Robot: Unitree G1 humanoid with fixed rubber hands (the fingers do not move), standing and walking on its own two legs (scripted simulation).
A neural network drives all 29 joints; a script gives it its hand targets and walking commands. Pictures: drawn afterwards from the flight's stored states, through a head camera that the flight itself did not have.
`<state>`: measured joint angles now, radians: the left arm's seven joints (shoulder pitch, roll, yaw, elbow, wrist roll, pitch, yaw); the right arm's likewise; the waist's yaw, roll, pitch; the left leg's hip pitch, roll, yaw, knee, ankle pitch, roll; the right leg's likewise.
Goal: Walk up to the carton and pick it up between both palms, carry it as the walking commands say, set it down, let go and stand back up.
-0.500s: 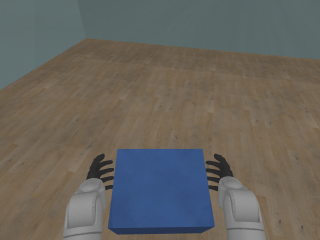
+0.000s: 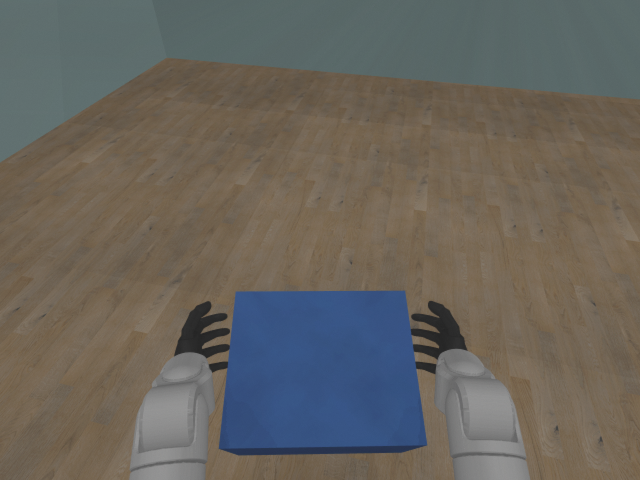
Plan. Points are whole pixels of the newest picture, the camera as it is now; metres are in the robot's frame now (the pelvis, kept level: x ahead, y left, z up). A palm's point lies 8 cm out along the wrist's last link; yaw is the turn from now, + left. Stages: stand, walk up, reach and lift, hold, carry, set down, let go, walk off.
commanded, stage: carry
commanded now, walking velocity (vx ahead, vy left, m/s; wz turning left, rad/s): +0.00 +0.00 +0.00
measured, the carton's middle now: (320, 374) +0.30 +0.00 -0.03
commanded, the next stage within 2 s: none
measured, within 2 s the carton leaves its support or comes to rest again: neither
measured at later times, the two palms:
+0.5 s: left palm (195, 364) +0.28 +0.16 +0.04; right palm (450, 359) +0.28 -0.16 +0.04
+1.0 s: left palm (184, 365) +0.29 +0.17 +0.03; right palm (435, 359) +0.28 -0.15 +0.03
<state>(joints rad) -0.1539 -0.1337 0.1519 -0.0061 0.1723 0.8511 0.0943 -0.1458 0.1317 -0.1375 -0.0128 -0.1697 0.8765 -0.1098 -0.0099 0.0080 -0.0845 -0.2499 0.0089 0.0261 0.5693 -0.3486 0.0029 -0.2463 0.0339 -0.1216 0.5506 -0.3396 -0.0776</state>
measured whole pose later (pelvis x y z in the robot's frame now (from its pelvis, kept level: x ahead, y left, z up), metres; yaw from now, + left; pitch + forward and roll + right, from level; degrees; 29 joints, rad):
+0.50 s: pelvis +0.01 +0.00 +0.00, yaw +0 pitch +1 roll +0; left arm -0.14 -0.13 0.16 0.02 0.18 0.79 0.08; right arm -0.13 0.13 -0.14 0.03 -0.17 0.80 -0.09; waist -0.01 -0.01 -0.07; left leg -0.23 0.02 0.04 0.57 -0.36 0.00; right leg -0.23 0.03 -0.12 0.56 -0.35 -0.08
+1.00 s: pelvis +0.01 +0.01 +0.00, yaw -1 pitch +2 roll +0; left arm -0.15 -0.13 0.17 0.06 0.19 0.75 0.07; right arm -0.14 0.13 -0.15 0.08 -0.18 0.76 -0.08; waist 0.00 -0.01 -0.06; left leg -0.24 0.02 0.05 0.59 -0.38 0.01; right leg -0.23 0.02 -0.12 0.56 -0.36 -0.06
